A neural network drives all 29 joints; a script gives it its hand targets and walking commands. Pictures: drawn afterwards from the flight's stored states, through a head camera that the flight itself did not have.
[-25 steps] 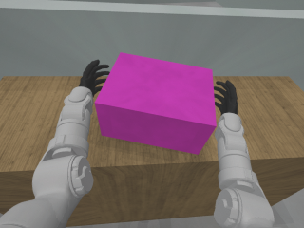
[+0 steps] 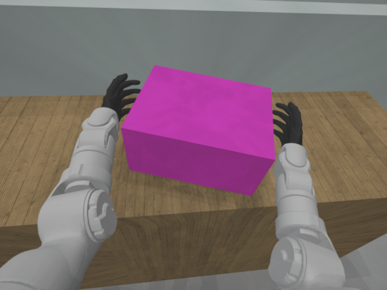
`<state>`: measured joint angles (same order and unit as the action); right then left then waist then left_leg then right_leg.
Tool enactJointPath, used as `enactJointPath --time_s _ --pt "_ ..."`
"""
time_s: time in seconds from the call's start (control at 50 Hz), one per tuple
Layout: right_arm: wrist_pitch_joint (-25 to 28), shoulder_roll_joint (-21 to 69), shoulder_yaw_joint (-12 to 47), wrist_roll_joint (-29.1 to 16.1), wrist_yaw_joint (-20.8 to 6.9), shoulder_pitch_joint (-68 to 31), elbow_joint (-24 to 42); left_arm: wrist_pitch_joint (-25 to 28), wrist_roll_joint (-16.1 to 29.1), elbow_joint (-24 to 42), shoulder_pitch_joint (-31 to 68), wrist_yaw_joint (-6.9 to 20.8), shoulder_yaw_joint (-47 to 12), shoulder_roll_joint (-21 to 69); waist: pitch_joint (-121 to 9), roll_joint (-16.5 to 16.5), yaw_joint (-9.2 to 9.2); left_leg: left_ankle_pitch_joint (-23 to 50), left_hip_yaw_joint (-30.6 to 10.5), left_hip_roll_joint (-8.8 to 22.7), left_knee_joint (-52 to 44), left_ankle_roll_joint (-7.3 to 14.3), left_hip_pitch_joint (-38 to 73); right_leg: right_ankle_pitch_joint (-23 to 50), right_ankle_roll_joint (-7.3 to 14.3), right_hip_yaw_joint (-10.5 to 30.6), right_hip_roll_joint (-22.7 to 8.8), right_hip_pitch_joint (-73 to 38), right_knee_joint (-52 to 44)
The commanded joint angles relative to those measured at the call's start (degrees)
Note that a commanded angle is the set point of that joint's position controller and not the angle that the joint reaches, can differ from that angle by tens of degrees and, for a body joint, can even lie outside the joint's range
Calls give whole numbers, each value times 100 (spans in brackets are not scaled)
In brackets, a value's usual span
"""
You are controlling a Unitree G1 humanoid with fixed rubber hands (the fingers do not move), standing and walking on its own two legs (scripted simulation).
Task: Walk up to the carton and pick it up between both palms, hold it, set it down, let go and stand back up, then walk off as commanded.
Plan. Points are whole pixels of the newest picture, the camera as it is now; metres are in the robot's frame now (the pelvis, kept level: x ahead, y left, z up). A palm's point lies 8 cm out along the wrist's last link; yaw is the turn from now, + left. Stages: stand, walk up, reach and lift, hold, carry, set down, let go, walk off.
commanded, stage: set down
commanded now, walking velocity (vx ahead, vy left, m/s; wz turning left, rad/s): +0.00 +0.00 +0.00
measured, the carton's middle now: (201, 128) +0.45 -0.05 +0.08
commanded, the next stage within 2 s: none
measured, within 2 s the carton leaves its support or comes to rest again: rests again in 1.16 s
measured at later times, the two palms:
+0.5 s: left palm (116, 107) +0.48 +0.14 +0.12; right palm (282, 138) +0.38 -0.22 +0.10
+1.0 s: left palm (125, 109) +0.51 +0.13 +0.09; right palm (278, 143) +0.40 -0.23 +0.07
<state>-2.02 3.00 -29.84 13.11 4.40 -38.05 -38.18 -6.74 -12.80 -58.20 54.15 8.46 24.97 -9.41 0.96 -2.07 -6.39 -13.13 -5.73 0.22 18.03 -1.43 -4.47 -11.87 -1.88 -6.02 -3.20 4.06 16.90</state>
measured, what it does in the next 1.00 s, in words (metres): stands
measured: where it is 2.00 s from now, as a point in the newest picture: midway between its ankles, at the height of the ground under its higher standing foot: outside the picture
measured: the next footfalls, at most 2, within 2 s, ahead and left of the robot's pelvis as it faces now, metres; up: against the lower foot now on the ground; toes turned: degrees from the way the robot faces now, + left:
none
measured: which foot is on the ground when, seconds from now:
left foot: down 0.00-1.00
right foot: down 0.00-1.00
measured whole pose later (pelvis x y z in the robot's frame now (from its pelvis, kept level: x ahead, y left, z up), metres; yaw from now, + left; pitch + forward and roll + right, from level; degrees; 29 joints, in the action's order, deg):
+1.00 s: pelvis +0.03 +0.01 +0.00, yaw -1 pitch +10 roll -1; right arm 7.6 4.4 -36.9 16.4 3.2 -40.1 -43.0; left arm 1.2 -12.8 -64.4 58.4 7.6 22.2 -11.1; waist -0.1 -2.1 -7.7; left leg -13.2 -5.3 0.7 18.0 -1.6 -13.8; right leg -10.1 -2.2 -6.0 -2.9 13.7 17.0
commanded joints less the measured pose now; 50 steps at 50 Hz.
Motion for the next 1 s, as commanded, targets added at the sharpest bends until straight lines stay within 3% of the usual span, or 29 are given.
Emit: enactJointPath --time_s 0.0,0.06,0.16,0.18,0.2,0.28,0.3,0.34,0.36,0.38,0.4,0.44,0.5,0.52,0.54,0.56,0.58,0.64,0.66,0.68,0.7,0.76,0.82,0.84,0.88,0.92,0.94,0.96,0.98 --pt "408 2208 1753 379 -913 -4307 343 454 36 587 3616 877 -909 2246 -2578 -26 -221 1377 1065 -336 -463 40 -1020 3686 -484 195 179 -2307 615" --pt "378 2224 1692 454 -923 -4222 192 510 6 632 3803 881 -889 2210 -2590 144 -234 1372 1048 -326 -450 20 -957 3568 -469 162 181 -2286 610" --pt "369 2172 1516 483 -910 -4174 106 522 34 486 3791 909 -837 2096 -2524 128 -251 1533 1047 -351 -399 -12 -997 3683 -460 151 201 -2132 646" --pt "367 2206 1457 516 -893 -4140 46 577 88 523 3907 907 -959 2183 -2580 185 -386 1703 1017 -315 -335 -66 -839 3668 -439 96 229 -2026 663" --pt "353 2178 1480 512 -905 -3996 -24 526 7 453 3661 908 -885 2140 -2516 247 -275 1905 1062 -330 -290 -75 -736 3756 -444 133 241 -1994 660" --pt "277 2184 1407 565 -928 -4133 25 542 22 388 3874 926 -824 2069 -2521 121 -319 1541 1010 -294 -336 -34 -907 3559 -447 126 193 -1966 668" --pt "319 2237 1448 628 -909 -4178 164 608 47 404 3909 918 -827 2087 -2728 17 -337 1653 1015 -320 -304 -1 -866 3892 -475 110 178 -2065 704" --pt "329 2239 1322 644 -915 -4189 67 615 55 369 3920 906 -870 2126 -2779 273 -343 1808 986 -307 -267 -62 -736 3741 -462 102 213 -1824 690" --pt "400 2274 1406 621 -896 -4093 94 697 130 445 3989 878 -985 2154 -3017 269 -366 2142 1026 -324 -145 -126 -635 4101 -469 102 236 -1886 780" --pt "350 2240 1306 670 -907 -4115 -18 678 124 414 4054 868 -985 2124 -2984 257 -401 2160 941 -296 -123 -112 -550 3951 -413 83 250 -1674 756" --pt "424 2296 1351 656 -927 -4238 119 706 114 369 3949 861 -956 2190 -3087 298 -299 2396 997 -288 -82 -127 -508 4071 -432 84 249 -1627 772" --pt "403 2271 1353 655 -926 -4108 -7 730 110 333 4020 871 -927 2094 -3059 249 -321 2342 963 -293 -65 -95 -519 4100 -422 76 241 -1560 773" --pt "516 2308 1350 656 -943 -4112 -37 806 152 365 3992 796 -1086 2276 -3395 543 -331 2691 932 -255 68 -179 -262 4118 -364 64 253 -1366 811" --pt "498 2259 1336 673 -951 -4052 -87 791 99 341 3923 776 -987 2113 -3371 386 -271 2746 937 -258 111 -167 -249 4112 -360 85 284 -1428 813" --pt "514 2175 1226 714 -930 -3986 -152 743 63 265 3906 803 -1031 2157 -3174 471 -440 2676 917 -255 98 -172 -233 4030 -342 41 274 -1268 763" --pt "538 2146 1291 678 -939 -4097 13 767 96 279 3942 817 -1033 2120 -3338 350 -341 2775 964 -270 101 -165 -267 4162 -373 62 302 -1372 802" --pt "564 2250 1210 759 -930 -4002 -72 808 67 295 3998 781 -1010 2153 -3495 376 -387 2773 913 -270 154 -156 -218 4123 -370 61 294 -1289 794" --pt "699 2140 1251 738 -963 -3913 -335 865 151 398 4018 709 -1328 2303 -3491 705 -506 3686 794 -134 435 -283 550 3739 -268 -92 391 -355 760" --pt "723 2107 1235 729 -980 -3964 -199 870 141 371 3987 672 -1296 2390 -3758 698 -400 3923 794 -125 533 -354 769 3679 -220 -123 425 -98 705" --pt "803 2030 1178 764 -993 -3887 -340 892 132 399 3919 602 -1331 2376 -3899 785 -466 4100 775 -94 619 -381 938 3643 -184 -120 451 51 685" --pt "862 2067 1246 713 -999 -4014 -284 928 158 339 3926 589 -1280 2314 -3913 674 -342 4024 843 -132 632 -390 821 3717 -170 -81 456 -62 676" --pt "914 2114 1229 757 -971 -3919 -427 1005 101 300 3994 568 -1316 2363 -4040 733 -398 4014 794 -128 668 -361 597 3995 -213 -57 407 -193 800" --pt "1158 2107 1253 806 -1028 -3935 -578 1087 86 330 3922 481 -1529 2548 -4220 976 -372 4969 692 28 967 -459 1404 3412 -178 -240 488 835 717" --pt "1194 2102 1350 750 -1008 -3948 -604 1073 63 193 3828 450 -1467 2513 -4215 949 -268 5138 712 16 1011 -470 1453 3500 -177 -194 478 838 696" --pt "1296 2035 1242 839 -993 -4050 -485 1108 59 132 3903 449 -1486 2528 -4337 822 -341 5078 735 -7 1030 -491 1362 3695 -159 -229 494 881 678" --pt "1417 2065 1193 815 -991 -3909 -882 1192 78 86 3895 394 -1652 2581 -4330 1115 -411 5355 653 73 1130 -527 1515 3472 -168 -273 486 1075 682" --pt "1415 2043 1227 797 -997 -3927 -752 1239 83 96 3929 403 -1550 2518 -4427 893 -236 5200 753 16 1056 -550 1333 3729 -116 -227 518 934 640" --pt "1449 2076 1229 825 -963 -3979 -786 1246 80 -27 3893 411 -1547 2455 -4478 856 -301 5025 772 -24 1023 -526 1096 3947 -158 -154 466 569 712" --pt "1359 2097 1142 824 -944 -3872 -875 1252 52 -164 3957 469 -1371 2262 -4207 874 -276 4215 898 -99 789 -507 498 3916 -133 -103 402 116 705"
